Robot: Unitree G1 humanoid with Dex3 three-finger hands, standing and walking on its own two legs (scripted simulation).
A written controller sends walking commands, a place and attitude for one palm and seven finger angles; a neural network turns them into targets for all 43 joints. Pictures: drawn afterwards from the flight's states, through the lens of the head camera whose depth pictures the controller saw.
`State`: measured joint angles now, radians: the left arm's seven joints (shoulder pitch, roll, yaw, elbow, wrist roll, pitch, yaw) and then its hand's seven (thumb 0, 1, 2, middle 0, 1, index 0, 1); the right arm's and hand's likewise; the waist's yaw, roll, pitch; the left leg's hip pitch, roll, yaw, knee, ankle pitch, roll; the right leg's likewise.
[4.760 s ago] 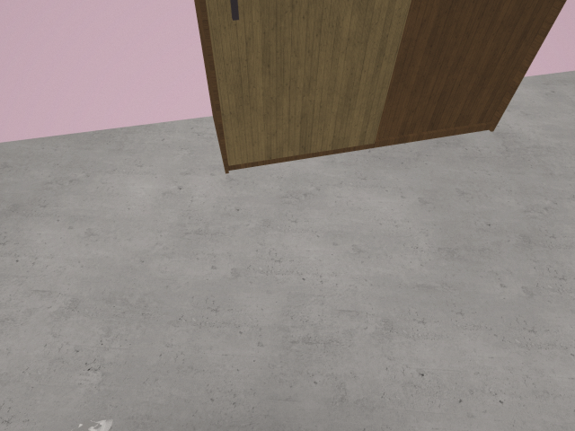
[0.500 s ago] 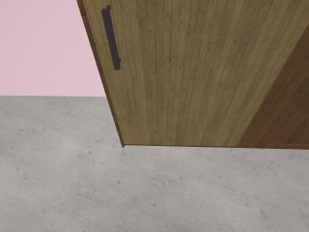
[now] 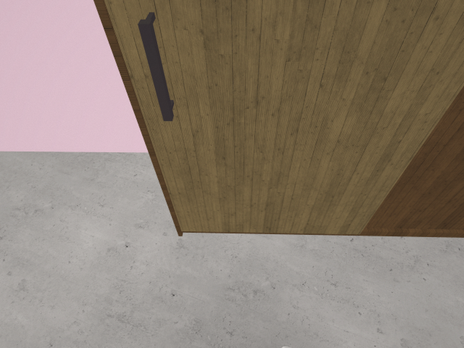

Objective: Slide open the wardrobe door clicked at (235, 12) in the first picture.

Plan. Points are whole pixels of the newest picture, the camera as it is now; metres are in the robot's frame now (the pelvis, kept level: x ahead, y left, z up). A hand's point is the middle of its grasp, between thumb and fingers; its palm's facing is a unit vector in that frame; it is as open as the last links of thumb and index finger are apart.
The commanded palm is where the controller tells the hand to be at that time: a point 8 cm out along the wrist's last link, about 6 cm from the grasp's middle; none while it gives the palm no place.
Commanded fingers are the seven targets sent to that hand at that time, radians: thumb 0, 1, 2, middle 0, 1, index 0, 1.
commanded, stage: take the last steps up to it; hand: left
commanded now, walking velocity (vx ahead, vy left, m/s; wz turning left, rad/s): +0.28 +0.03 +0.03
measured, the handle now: (160, 71) +0.66 +0.20 +0.13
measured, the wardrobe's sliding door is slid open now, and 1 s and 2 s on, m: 0.00 0.00 0.00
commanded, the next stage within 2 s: come to a stop and stand still in 0.36 s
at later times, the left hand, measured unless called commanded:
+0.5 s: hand out of the picture +0.10 +0.20 -0.18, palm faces +0.10 -0.99 -0.14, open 7.4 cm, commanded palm none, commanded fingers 0.00 0.90 0.90 -0.20 -0.30 -0.20 -0.30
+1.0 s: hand (157, 301) +0.23 +0.18 -0.14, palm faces +0.00 -0.96 -0.26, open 7.4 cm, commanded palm none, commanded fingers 0.00 0.90 0.90 -0.20 -0.30 -0.20 -0.30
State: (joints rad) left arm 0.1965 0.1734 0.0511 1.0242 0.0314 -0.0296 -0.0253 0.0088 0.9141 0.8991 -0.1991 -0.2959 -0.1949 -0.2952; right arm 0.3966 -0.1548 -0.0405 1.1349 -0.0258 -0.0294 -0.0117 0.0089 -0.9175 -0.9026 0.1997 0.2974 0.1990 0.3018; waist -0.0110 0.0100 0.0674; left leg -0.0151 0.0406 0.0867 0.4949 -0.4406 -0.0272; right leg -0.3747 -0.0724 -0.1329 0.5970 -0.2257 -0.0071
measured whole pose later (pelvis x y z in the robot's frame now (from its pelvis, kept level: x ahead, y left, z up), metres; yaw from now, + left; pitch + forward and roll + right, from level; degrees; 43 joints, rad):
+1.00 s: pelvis +0.16 -0.01 +0.01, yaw -1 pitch -1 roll +2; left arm 0.19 0.16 0.03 1.02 0.03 0.01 0.03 0.00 0.91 0.90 -0.20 -0.30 -0.20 -0.30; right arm 0.21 -0.18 -0.06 1.06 -0.02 0.06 -0.01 0.01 -0.92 -0.90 0.20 0.30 0.20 0.30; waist -0.01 0.03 0.05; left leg -0.34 0.04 0.06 0.77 -0.44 -0.03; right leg -0.25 -0.03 -0.08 0.52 -0.25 -0.05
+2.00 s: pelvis +0.15 +0.01 +0.01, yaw -1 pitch -1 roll -1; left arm 0.25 0.15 0.01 1.12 0.02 -0.04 0.05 0.01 0.92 0.90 -0.20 -0.30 -0.20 -0.30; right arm 0.27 -0.15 -0.02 1.08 -0.01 -0.01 -0.03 0.01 -0.92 -0.90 0.20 0.30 0.20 0.30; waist -0.01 0.02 0.05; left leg -0.14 0.06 0.04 0.50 -0.35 -0.04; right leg -0.27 -0.01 -0.08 0.49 -0.19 -0.02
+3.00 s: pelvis +0.12 +0.02 +0.01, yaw -1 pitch -2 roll +1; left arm 0.29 0.14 0.01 1.11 0.02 -0.02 0.03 0.02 0.93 0.90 -0.20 -0.30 -0.20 -0.30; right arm 0.33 -0.11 0.00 1.09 -0.02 -0.02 -0.02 0.01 -0.91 -0.90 0.20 0.30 0.20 0.30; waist 0.00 -0.01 0.05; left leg -0.13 0.03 0.05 0.47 -0.30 -0.02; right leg -0.28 -0.04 -0.06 0.47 -0.16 0.00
